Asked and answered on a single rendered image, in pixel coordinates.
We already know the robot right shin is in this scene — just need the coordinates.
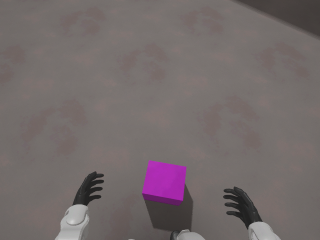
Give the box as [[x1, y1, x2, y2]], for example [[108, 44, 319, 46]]
[[177, 229, 190, 238]]

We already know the robot right hand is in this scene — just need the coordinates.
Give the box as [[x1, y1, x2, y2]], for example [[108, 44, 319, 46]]
[[223, 186, 263, 230]]

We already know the robot left forearm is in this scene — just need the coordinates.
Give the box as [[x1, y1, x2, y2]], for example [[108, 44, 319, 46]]
[[55, 204, 90, 240]]

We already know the robot left hand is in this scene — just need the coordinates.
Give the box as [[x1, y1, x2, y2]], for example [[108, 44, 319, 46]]
[[72, 171, 104, 206]]

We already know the carton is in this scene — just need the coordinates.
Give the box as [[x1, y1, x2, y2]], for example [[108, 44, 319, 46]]
[[142, 160, 187, 206]]

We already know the robot right forearm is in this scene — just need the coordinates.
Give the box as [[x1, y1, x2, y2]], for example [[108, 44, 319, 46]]
[[248, 221, 281, 240]]

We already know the robot right foot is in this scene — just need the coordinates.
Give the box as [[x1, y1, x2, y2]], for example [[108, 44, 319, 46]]
[[170, 230, 180, 240]]

